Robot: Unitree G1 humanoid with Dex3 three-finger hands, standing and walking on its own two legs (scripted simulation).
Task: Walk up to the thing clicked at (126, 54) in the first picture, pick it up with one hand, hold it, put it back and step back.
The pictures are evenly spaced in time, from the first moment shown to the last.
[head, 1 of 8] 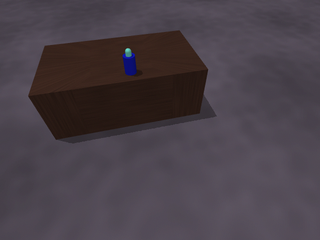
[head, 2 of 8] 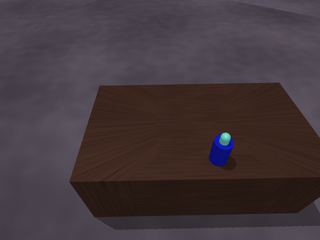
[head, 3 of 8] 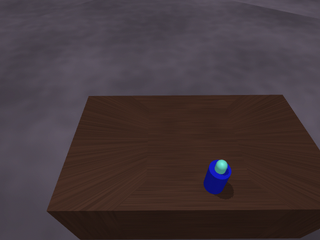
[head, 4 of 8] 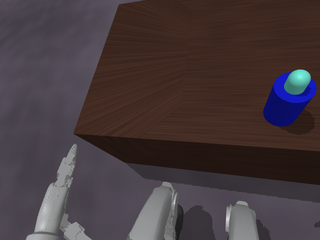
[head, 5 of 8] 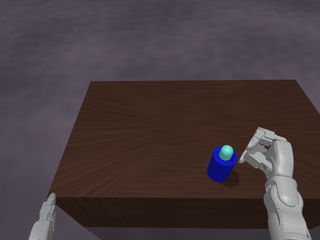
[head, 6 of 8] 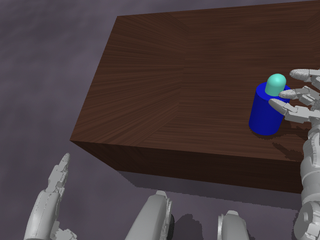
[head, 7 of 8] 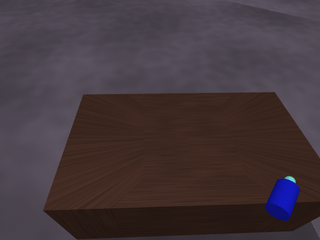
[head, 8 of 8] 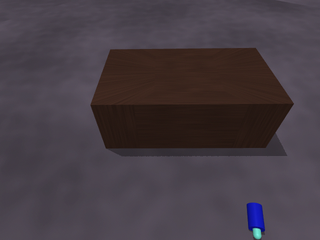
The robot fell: no
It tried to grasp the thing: yes
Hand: right
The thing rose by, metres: 0.01
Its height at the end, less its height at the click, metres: -0.50
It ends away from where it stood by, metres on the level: 0.69
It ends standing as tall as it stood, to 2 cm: no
